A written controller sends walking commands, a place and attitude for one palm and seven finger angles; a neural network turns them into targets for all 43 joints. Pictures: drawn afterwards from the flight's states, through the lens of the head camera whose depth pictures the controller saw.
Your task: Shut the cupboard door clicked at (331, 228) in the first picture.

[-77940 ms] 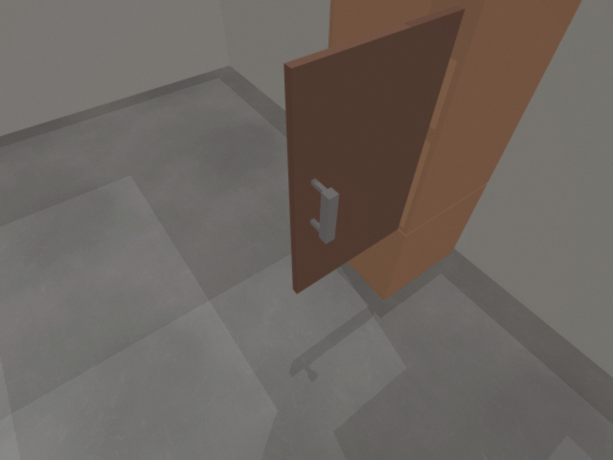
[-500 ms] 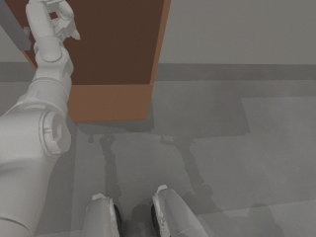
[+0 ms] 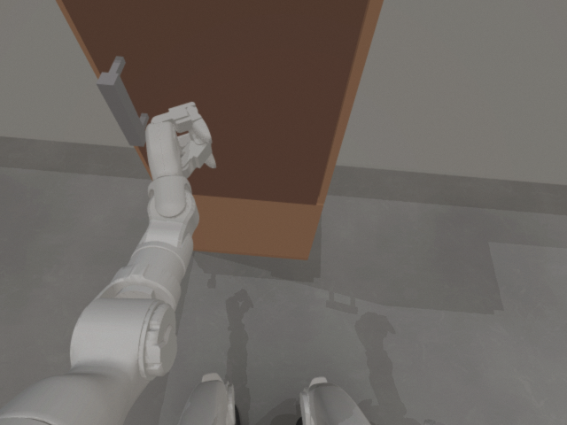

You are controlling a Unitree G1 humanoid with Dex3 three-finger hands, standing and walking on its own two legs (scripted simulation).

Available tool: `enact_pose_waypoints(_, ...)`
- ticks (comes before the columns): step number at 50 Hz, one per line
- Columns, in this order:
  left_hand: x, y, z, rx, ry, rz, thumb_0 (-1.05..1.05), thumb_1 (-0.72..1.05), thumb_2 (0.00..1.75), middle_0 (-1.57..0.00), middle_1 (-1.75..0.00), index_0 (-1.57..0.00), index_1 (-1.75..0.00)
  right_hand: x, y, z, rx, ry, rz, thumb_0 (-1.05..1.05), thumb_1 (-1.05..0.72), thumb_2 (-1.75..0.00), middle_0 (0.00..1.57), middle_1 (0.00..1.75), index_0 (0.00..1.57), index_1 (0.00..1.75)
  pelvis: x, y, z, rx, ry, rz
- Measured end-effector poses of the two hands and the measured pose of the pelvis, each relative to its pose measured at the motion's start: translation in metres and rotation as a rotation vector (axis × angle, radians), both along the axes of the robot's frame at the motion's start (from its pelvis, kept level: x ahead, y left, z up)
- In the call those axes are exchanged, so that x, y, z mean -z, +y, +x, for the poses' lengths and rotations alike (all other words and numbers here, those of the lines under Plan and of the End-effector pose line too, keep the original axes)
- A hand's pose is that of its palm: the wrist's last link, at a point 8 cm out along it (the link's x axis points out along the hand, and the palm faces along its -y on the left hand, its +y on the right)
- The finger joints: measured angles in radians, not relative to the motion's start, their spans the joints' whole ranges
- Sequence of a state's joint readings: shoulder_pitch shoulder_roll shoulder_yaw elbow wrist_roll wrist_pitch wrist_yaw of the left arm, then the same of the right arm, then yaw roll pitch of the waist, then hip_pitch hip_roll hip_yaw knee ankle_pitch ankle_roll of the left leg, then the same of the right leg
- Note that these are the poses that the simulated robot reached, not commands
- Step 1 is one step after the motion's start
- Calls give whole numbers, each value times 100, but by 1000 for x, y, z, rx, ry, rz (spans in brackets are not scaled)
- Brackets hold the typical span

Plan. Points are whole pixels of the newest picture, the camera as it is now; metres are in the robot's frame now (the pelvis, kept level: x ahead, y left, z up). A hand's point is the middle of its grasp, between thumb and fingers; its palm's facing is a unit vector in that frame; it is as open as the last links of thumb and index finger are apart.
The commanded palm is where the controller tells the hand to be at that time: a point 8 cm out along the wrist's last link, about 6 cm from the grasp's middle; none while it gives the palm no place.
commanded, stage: draw the hand back to the body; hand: left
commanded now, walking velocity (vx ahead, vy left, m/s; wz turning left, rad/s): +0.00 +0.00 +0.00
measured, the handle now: (128, 103) +0.59 +0.19 +0.06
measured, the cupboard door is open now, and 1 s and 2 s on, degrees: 0 0 0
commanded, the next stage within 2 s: step back with the hand held close in 1.54 s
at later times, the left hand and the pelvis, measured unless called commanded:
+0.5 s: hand (121, 197) +0.36 +0.14 +0.15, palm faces +0.10 -0.99 -0.06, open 3.1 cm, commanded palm +0.32 +0.20 +0.16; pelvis +0.00 +0.00 +0.06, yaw +0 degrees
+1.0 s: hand out of the picture +0.24 +0.25 +0.22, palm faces +0.34 -0.88 -0.34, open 4.8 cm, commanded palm +0.19 +0.29 +0.25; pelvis +0.02 +0.01 +0.10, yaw +1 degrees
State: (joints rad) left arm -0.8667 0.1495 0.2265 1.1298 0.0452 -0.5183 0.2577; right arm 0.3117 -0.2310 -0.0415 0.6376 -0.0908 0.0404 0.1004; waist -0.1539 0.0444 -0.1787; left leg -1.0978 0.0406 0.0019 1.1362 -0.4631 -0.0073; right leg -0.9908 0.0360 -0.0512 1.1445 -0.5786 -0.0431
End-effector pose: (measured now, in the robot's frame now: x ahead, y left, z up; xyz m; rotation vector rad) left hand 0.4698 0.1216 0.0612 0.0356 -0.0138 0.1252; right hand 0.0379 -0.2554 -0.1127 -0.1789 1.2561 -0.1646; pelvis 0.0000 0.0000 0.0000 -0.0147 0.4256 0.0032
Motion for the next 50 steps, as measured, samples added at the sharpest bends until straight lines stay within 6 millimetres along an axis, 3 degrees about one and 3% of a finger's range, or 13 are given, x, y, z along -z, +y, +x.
enact_pose_waypoints(5, -14, 9, -14, 3, -46, 3, 1, 90, 90, -130, -150, -130, -150, -2, 1, 11, 12, -33, 20, 0, -91, -90, 19, 30, 20, 30, -6, -2, 1, 11, -25, 8)
enact_pose_waypoints(15, -53, 47, -78, -23, -22, 8, 1, 90, 90, -130, -150, -130, -150, -32, 10, 23, 25, -115, 65, 1, -91, -90, 20, 30, 20, 30, -41, -7, 6, 16, -161, 18)
enact_pose_waypoints(25, -87, 72, -132, 26, -31, 29, 1, 90, 90, -127, -146, -126, -146, -66, 2, 64, 4, -296, 20, 1, -91, -90, 20, 30, 20, 30, -60, -4, 3, 8, -275, 16)
enact_pose_waypoints(31, -107, 88, -172, 31, 47, 183, 1, 90, 90, -116, -134, -115, -134, -96, 11, 101, 23, -401, 4, 1, -91, -90, 20, 30, 20, 30, -78, 1, 6, 14, -360, 23)
enact_pose_waypoints(40, -141, 130, -217, -90, 35, 243, 1, 90, 90, -93, -109, -93, -109, -131, 43, 153, -78, -557, 28, 1, -91, -90, 20, 30, 20, 30, -92, 9, 9, 2, -441, 20)
enact_pose_waypoints(50, -175, 166, -266, -221, -10, 324, 1, 90, 90, -66, -79, -66, -80, -137, 70, 173, -160, -597, 74, 1, -91, -90, 20, 30, 20, 30, -97, 14, 19, -6, -469, 21)
